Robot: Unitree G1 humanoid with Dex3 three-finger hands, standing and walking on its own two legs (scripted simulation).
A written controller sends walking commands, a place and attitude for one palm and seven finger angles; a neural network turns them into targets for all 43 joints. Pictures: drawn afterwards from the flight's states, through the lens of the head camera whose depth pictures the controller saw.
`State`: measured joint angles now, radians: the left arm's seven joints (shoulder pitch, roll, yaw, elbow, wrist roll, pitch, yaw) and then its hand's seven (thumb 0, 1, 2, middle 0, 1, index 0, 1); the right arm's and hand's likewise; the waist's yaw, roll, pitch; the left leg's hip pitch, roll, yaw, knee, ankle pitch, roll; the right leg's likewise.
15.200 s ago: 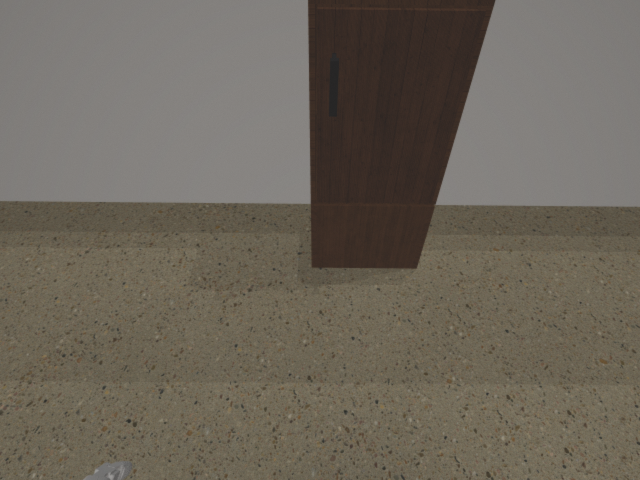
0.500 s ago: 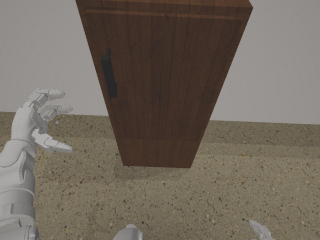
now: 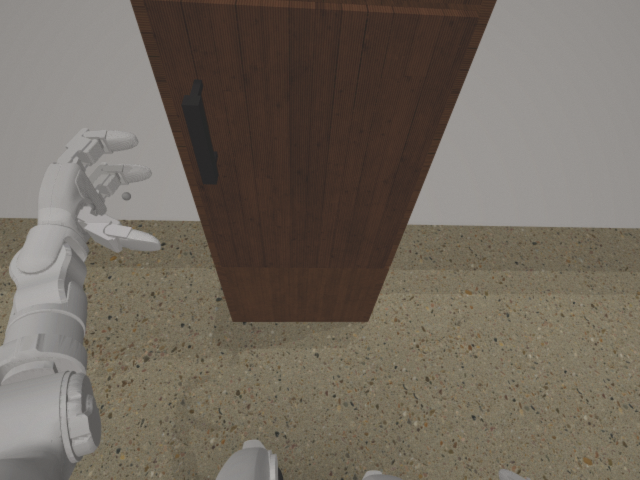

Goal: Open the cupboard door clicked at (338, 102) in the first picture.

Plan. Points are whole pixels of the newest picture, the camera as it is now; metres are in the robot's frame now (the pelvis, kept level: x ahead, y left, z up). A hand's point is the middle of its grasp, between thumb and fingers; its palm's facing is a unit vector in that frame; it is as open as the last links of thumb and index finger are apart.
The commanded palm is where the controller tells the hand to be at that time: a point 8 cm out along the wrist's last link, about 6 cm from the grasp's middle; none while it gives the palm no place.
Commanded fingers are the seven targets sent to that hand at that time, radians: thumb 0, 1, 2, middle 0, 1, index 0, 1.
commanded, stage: move the hooked fingers beside the handle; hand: left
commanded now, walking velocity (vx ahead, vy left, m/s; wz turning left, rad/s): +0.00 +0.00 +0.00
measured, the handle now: (204, 134) +0.57 +0.17 +0.08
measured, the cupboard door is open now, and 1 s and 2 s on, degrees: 0 0 0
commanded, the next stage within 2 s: slide the fingers in behind the handle in 1.40 s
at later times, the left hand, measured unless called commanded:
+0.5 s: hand (150, 150) +0.51 +0.23 +0.10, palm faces +0.05 -1.00 -0.01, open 14.0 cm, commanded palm +0.49 +0.27 +0.09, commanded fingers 0.00 -0.50 0.30 -0.30 -1.20 -0.30 -1.20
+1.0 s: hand (142, 153) +0.51 +0.24 +0.10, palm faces +0.03 -1.00 +0.00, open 14.0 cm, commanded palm +0.49 +0.28 +0.08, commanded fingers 0.00 -0.50 0.30 -0.30 -1.20 -0.30 -1.20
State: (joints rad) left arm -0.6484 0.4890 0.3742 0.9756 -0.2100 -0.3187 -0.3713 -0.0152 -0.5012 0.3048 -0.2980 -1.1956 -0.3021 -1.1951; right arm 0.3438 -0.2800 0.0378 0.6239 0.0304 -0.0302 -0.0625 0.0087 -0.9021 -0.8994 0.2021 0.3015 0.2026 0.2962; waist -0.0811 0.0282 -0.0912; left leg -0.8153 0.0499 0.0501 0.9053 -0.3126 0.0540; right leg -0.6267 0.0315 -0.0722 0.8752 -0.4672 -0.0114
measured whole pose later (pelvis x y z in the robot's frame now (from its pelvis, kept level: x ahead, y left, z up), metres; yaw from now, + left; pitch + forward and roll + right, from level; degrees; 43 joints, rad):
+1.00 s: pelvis +0.02 -0.01 -0.01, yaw -1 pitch +19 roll -4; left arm -0.85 0.62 0.44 1.17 -0.15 -0.34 -0.39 -0.02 -0.50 0.30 -0.30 -1.20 -0.30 -1.19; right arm 0.40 -0.28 0.03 0.64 0.02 0.09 -0.03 0.00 -0.90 -0.90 0.20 0.30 0.20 0.30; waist -0.14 0.03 -0.13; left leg -0.95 0.08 0.03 0.99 -0.37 0.04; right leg -0.74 0.06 -0.08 0.92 -0.51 -0.02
